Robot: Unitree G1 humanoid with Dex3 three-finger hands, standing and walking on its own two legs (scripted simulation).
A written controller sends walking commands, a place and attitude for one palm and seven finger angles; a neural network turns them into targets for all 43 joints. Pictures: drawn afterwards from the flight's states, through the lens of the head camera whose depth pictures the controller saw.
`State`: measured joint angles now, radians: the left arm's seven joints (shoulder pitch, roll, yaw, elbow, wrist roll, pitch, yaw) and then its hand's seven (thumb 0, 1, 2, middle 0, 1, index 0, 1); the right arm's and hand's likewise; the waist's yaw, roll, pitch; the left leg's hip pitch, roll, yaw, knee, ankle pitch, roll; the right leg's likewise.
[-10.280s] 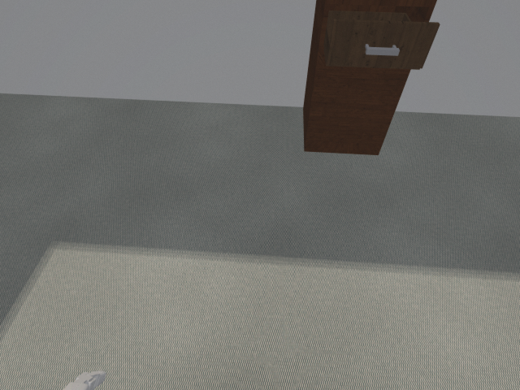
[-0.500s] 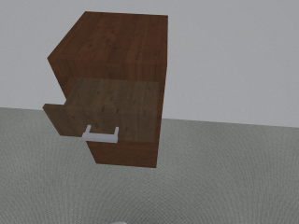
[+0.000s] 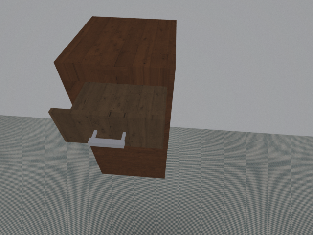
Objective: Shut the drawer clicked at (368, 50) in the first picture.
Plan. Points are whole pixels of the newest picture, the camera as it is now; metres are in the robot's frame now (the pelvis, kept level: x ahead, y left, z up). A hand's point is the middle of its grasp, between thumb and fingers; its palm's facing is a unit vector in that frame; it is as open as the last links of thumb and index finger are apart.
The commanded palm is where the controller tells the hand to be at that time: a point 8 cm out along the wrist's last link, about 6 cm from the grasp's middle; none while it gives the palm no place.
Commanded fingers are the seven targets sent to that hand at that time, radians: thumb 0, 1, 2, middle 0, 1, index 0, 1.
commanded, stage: come to a stop and stand still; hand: left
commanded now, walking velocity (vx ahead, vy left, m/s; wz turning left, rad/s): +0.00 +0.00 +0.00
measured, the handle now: (108, 138) +0.43 +0.20 -0.06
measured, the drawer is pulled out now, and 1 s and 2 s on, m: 0.17 0.17 0.17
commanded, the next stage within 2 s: look again from close up in 1.12 s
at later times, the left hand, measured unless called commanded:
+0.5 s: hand out of the picture +0.06 +0.21 -0.17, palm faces +0.00 -0.97 -0.24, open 7.4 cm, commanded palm none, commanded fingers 0.00 0.90 0.90 -0.20 -0.30 -0.20 -0.30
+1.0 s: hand out of the picture +0.04 +0.18 -0.17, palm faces +0.00 -0.99 -0.15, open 7.4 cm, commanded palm none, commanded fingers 0.00 0.90 0.90 -0.20 -0.30 -0.20 -0.30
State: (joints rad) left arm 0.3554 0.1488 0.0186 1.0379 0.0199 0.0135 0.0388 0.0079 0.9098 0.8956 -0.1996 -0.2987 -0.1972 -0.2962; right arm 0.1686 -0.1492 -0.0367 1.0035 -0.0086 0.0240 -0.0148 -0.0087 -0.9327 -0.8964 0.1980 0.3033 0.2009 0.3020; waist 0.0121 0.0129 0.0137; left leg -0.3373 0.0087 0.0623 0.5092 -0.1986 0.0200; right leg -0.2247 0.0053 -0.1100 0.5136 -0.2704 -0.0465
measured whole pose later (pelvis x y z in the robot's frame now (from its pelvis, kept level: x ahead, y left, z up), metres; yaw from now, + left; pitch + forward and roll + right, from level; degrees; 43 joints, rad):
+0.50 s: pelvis +0.02 +0.03 +0.00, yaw -1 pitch +0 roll +0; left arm 0.30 0.17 0.00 1.01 0.02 -0.01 0.04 0.01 0.91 0.90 -0.20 -0.30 -0.20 -0.30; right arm 0.38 -0.12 0.02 1.07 -0.02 0.01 0.00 0.01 -0.91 -0.90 0.20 0.30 0.20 0.30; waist -0.03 0.03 0.00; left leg -0.32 -0.03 0.08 0.50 -0.19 0.07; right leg -0.22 -0.03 -0.08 0.53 -0.30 -0.01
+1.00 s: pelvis +0.06 +0.03 +0.01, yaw -1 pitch -1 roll +0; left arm 0.34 0.12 -0.02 1.12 0.02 -0.02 0.04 0.01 0.91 0.90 -0.20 -0.30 -0.20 -0.30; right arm 0.25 -0.16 0.01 1.12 -0.01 -0.03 -0.03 0.01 -0.92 -0.90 0.19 0.30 0.20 0.30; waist 0.01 -0.02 0.02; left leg -0.21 -0.05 0.09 0.43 -0.21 0.07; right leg -0.11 -0.04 -0.06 0.43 -0.31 0.01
